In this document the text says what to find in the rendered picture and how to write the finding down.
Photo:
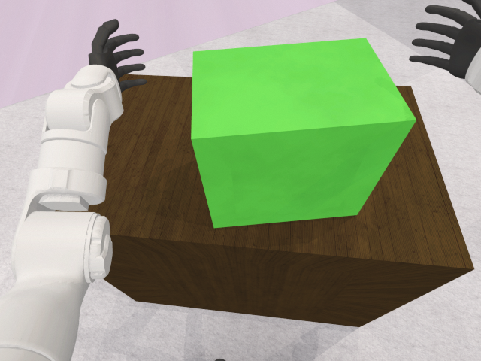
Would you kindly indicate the carton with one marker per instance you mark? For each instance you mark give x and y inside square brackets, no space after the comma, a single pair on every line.
[293,131]

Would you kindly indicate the pedestal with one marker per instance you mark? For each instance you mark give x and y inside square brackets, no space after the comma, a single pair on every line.
[404,242]

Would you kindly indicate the robot left upper arm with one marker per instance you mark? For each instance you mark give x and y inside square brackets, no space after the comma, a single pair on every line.
[58,255]

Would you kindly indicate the robot right forearm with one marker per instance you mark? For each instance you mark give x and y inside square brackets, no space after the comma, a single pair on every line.
[473,75]

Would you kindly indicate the robot left forearm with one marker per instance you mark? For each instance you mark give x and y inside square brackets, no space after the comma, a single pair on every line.
[74,139]

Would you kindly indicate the left robot hand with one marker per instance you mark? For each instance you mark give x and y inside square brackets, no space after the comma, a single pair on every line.
[102,53]

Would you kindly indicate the right robot hand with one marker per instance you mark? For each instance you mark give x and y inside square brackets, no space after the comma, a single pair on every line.
[467,39]

